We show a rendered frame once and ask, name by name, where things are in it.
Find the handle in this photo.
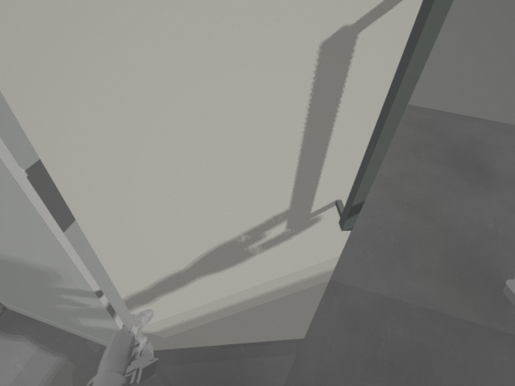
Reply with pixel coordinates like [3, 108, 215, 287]
[336, 0, 454, 231]

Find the robot left hand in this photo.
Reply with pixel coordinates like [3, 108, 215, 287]
[97, 309, 158, 386]

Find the fridge door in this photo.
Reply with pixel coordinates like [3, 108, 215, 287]
[0, 0, 423, 351]

